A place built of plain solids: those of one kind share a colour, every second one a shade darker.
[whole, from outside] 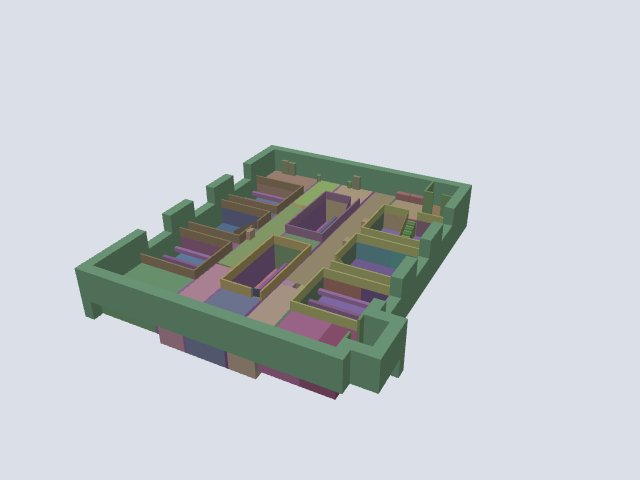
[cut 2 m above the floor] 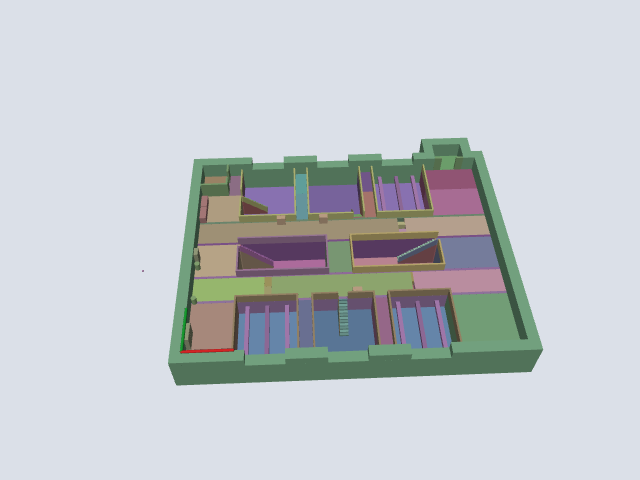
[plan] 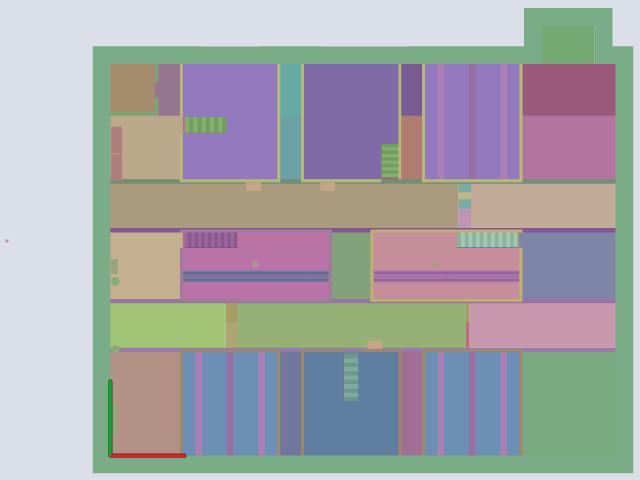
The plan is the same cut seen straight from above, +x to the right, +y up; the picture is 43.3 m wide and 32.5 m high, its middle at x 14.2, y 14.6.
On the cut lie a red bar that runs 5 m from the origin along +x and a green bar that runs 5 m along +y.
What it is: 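A filter house of a town's waterworks, its filters drained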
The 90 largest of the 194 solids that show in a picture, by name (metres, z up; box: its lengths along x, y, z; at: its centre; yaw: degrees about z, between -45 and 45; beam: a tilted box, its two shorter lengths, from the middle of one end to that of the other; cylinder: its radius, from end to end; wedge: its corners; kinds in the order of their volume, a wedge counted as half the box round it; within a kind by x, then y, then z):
{
 "wall_brick_1": {"box": [1.2, 28.9, 3.6], "at": [-0.59, 13.26, 1.4]},
 "wall_brick_2": {"box": [7.3, 1.2, 5.8], "at": [2.46, -0.59, 0.3]},
 "wall_brick_3": {"box": [7.3, 1.2, 5.8], "at": [2.46, 27.11, 0.3]},
 "wall_brick_4": {"box": [8.8, 1.2, 3.6], "at": [8.11, -0.59, -0.8]},
 "wall_brick_5": {"box": [8.8, 1.2, 3.6], "at": [8.11, 27.11, -0.8]},
 "wall_brick_6": {"box": [4.2, 1.2, 5.8], "at": [12.21, -0.59, 0.3]},
 "wall_brick_7": {"box": [4.2, 1.2, 5.8], "at": [12.21, 27.11, 0.3]},
 "wall_brick_8": {"box": [8.8, 1.2, 3.6], "at": [16.31, -0.59, -0.8]},
 "wall_brick_9": {"box": [8.8, 1.2, 3.6], "at": [16.31, 27.11, -0.8]},
 "wall_brick_10": {"box": [4.2, 1.2, 5.8], "at": [20.41, -0.59, 0.3]},
 "wall_brick_11": {"box": [4.2, 1.2, 5.8], "at": [20.41, 27.11, 0.3]},
 "wall_brick_12": {"box": [8.8, 1.2, 3.6], "at": [24.51, -0.59, -0.8]},
 "wall_brick_13": {"box": [8.8, 1.2, 3.6], "at": [24.51, 27.11, -0.8]},
 "wall_brick_14": {"box": [2.7, 1.2, 5.8], "at": [27.86, 27.11, 0.3]},
 "wall_brick_15": {"box": [1.2, 3.8, 5.8], "at": [28.61, 28.41, 0.3]},
 "wall_brick_16": {"box": [8.9, 1.2, 5.8], "at": [30.96, -0.59, 0.3]},
 "wall_brick_17": {"box": [6.0, 1.2, 3.6], "at": [31.01, 29.71, 1.4]},
 "wall_brick_18": {"box": [1.2, 3.8, 3.6], "at": [33.41, 28.41, 1.4]},
 "wall_brick_19": {"box": [2.6, 1.2, 3.6], "at": [34.11, 27.11, 1.4]},
 "wall_brick_20": {"box": [1.2, 28.9, 3.6], "at": [34.81, 13.26, 1.4]},
 "floor_hall6a_concrete_1": {"box": [23.57, 3.0, 3.72], "at": [11.8, 16.91, -1.86]},
 "floor_hall2b_concrete_1": {"box": [15.48, 3.0, 3.72], "at": [16.35, 8.81, -1.86]},
 "floor_hall0d_concrete_1": {"box": [6.5, 7.0, 2.6], "at": [30.96, 3.51, -1.3]},
 "floor_hall2c_concrete_1": {"box": [9.88, 3.0, 3.72], "at": [29.27, 8.81, -1.86]},
 "floor_hall6b_concrete_1": {"box": [9.78, 3.0, 3.72], "at": [29.32, 16.91, -1.86]},
 "floor_hall4c_concrete_1": {"box": [6.5, 4.5, 3.72], "at": [30.96, 12.86, -1.86]},
 "floor_hall0a_concrete_1": {"box": [4.9, 7.0, 2.6], "at": [2.46, 3.51, -1.3]},
 "floor_hall2a_concrete_1": {"box": [7.8, 3.0, 3.72], "at": [3.91, 8.81, -1.86]},
 "floor_hall4a_concrete_1": {"box": [4.9, 4.5, 3.72], "at": [2.46, 12.86, -1.86]},
 "floor_hall8d_concrete_1": {"box": [6.5, 4.3, 2.6], "at": [30.96, 20.86, -1.3]},
 "floor_basins_concrete_1": {"box": [6.4, 7.8, 0.4], "at": [8.11, 22.61, -2.4]},
 "floor_basins_concrete_2": {"box": [6.4, 7.8, 0.4], "at": [16.31, 22.61, -2.4]},
 "floor_basins_concrete_3": {"box": [6.4, 7.8, 0.4], "at": [24.51, 22.61, -2.4]},
 "floor_hall9d_concrete_1": {"box": [6.5, 3.5, 2.6], "at": [30.96, 24.76, -1.3]},
 "floor_hall8a_concrete_1": {"box": [4.9, 4.3, 2.6], "at": [2.46, 20.86, -1.3]},
 "floor_basinn_concrete_1": {"box": [6.4, 7.0, 0.4], "at": [8.11, 3.51, -2.4]},
 "floor_basinn_concrete_2": {"box": [6.4, 7.0, 0.4], "at": [16.31, 3.51, -2.4]},
 "floor_basinn_concrete_3": {"box": [6.4, 7.0, 0.4], "at": [24.51, 3.51, -2.4]},
 "floor_hall4b_concrete_1": {"box": [3.0, 4.5, 3.72], "at": [16.31, 12.86, -1.86]},
 "floor_hall3a_concrete_1": {"box": [34.2, 0.3, 3.72], "at": [17.11, 10.46, -1.86]},
 "floor_hall5a_concrete_1": {"box": [34.2, 0.3, 3.72], "at": [17.11, 15.26, -1.86]},
 "floor_hall0b_concrete_1": {"box": [1.8, 7.0, 2.6], "at": [12.21, 3.51, -1.3]},
 "floor_hall0c_concrete_1": {"box": [1.8, 7.0, 2.6], "at": [20.41, 3.51, -1.3]},
 "floor_hall1a_concrete_1": {"box": [34.2, 0.3, 2.6], "at": [17.11, 7.16, -1.3]},
 "floor_hall7a_concrete_1": {"box": [34.2, 0.3, 2.6], "at": [17.11, 18.56, -1.3]},
 "floor_hall8b_concrete_1": {"box": [1.8, 4.3, 2.6], "at": [12.21, 20.86, -1.3]},
 "floor_hall8c_concrete_1": {"box": [1.8, 4.3, 2.6], "at": [20.41, 20.86, -1.3]},
 "floor_aislee_concrete_1": {"box": [9.9, 4.5, 0.4], "at": [9.86, 12.86, -3.52]},
 "floor_aislew_concrete_1": {"box": [9.9, 4.5, 0.4], "at": [22.76, 12.86, -3.52]},
 "floor_hall9a_concrete_1": {"box": [1.9, 3.5, 2.6], "at": [3.96, 24.76, -1.3]},
 "floor_hall9b_concrete_1": {"box": [1.8, 3.5, 2.6], "at": [12.21, 24.76, -1.3]},
 "floor_hall9c_concrete_1": {"box": [1.8, 3.5, 2.6], "at": [20.41, 24.76, -1.3]},
 "launder_concrete_1": {"box": [0.45, 7.04, 0.5], "at": [5.98, 3.51, -1.05]},
 "launder_concrete_2": {"box": [0.45, 7.04, 0.5], "at": [8.11, 3.51, -1.05]},
 "launder_concrete_3": {"box": [0.45, 7.04, 0.5], "at": [10.24, 3.51, -1.05]},
 "launder_concrete_4": {"box": [0.45, 7.04, 0.5], "at": [22.38, 3.51, -1.15]},
 "launder_concrete_5": {"box": [0.45, 7.84, 0.5], "at": [22.38, 22.61, -1.1]},
 "launder_concrete_6": {"box": [0.45, 7.04, 0.5], "at": [24.51, 3.51, -1.15]},
 "launder_concrete_7": {"box": [0.45, 7.84, 0.5], "at": [24.51, 22.61, -1.1]},
 "launder_concrete_8": {"box": [0.45, 7.04, 0.5], "at": [26.64, 3.51, -1.15]},
 "launder_concrete_9": {"box": [0.45, 7.84, 0.5], "at": [26.64, 22.61, -1.1]},
 "rail_basins_1": {"box": [6.8, 0.2, 1.1], "at": [8.11, 18.61, 0.55]},
 "rail_basins_2": {"box": [0.2, 7.8, 1.1], "at": [11.41, 22.61, 0.55]},
 "rail_basins_3": {"box": [0.2, 7.8, 1.1], "at": [13.01, 22.61, 0.55]},
 "rail_basins_4": {"box": [5.42, 0.2, 1.1], "at": [15.62, 18.61, 0.55]},
 "rail_basins_5": {"box": [0.2, 7.8, 1.1], "at": [19.61, 22.61, 0.55]},
 "rail_basins_6": {"box": [0.2, 7.8, 1.1], "at": [21.21, 22.61, 0.55]},
 "rail_basins_7": {"box": [6.8, 0.2, 1.1], "at": [24.51, 18.61, 0.55]},
 "rail_basins_8": {"box": [0.2, 7.8, 1.1], "at": [27.81, 22.61, 0.55]},
 "rail_basinn_1": {"box": [0.2, 7.0, 1.1], "at": [4.81, 3.51, 0.55]},
 "rail_basinn_2": {"box": [6.8, 0.2, 1.1], "at": [8.11, 7.11, 0.55]},
 "rail_basinn_3": {"box": [0.2, 7.0, 1.1], "at": [11.41, 3.51, 0.55]},
 "rail_basinn_4": {"box": [0.2, 7.0, 1.1], "at": [13.01, 3.51, 0.55]},
 "rail_basinn_5": {"box": [0.2, 7.0, 1.1], "at": [19.61, 3.51, 0.55]},
 "rail_basinn_6": {"box": [0.2, 7.0, 1.1], "at": [21.21, 3.51, 0.55]},
 "rail_basinn_7": {"box": [6.8, 0.2, 1.1], "at": [24.51, 7.11, 0.55]},
 "rail_basinn_8": {"box": [0.2, 7.0, 1.1], "at": [27.81, 3.51, 0.55]},
 "floor_drains_concrete_1": {"box": [0.85, 3.0, 2.92], "at": [24.01, 16.91, -2.26]},
 "rail_aislee_1": {"box": [10.3, 0.2, 1.1], "at": [9.86, 10.51, 0.55]},
 "rail_aislee_2": {"box": [10.3, 0.2, 1.1], "at": [9.86, 15.21, 0.55]},
 "rail_aislew_1": {"box": [10.3, 0.2, 1.1], "at": [22.76, 10.51, 0.55]},
 "rail_aislew_2": {"box": [10.3, 0.2, 1.1], "at": [22.76, 15.21, 0.55]},
 "floor_room_carpet_1": {"box": [3.0, 3.5, 0.4], "at": [1.51, 24.76, -0.2]},
 "floor_lobby_concrete_1": {"box": [3.6, 2.6, 0.4], "at": [31.01, 27.81, -0.2]},
 "wall_plaster_1": {"box": [3.0, 0.25, 3.6], "at": [1.51, 23.14, 1.4]},
 "pipe_maine_metal_1": {"box": [9.86, 0.33, 0.8], "at": [9.86, 12.13, -2.57]},
 "pipe_mainw_metal_1": {"box": [9.86, 0.33, 0.8], "at": [22.76, 12.13, -2.57]},
 "bench_1": {"box": [0.75, 1.8, 0.89], "at": [0.43, 19.5, 0.44]},
 "bench_2": {"box": [0.75, 1.8, 0.92], "at": [0.43, 21.36, 0.46]},
 "floor_drainn_concrete_1": {"box": [0.24, 3.0, 3.02], "at": [24.21, 8.81, -2.21]}
}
